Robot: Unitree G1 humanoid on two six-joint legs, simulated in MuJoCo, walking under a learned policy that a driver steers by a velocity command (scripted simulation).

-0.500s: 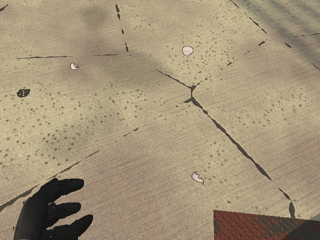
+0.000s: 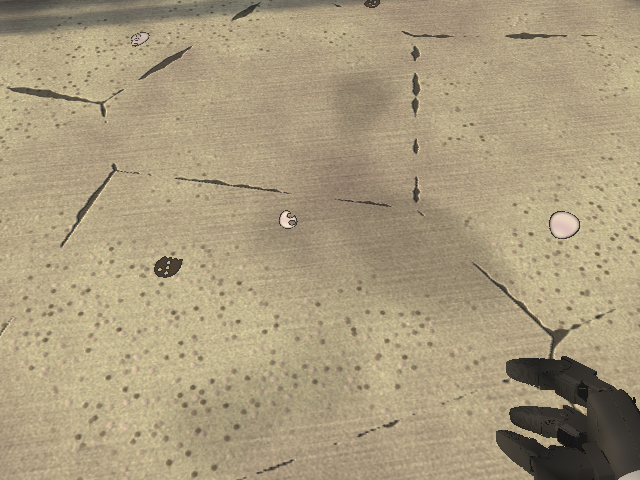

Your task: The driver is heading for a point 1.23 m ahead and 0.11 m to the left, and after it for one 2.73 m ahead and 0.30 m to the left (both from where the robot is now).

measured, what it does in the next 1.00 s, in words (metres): walks ahead: left foot, then right foot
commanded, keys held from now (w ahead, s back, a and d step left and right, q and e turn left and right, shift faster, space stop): w+shift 1.00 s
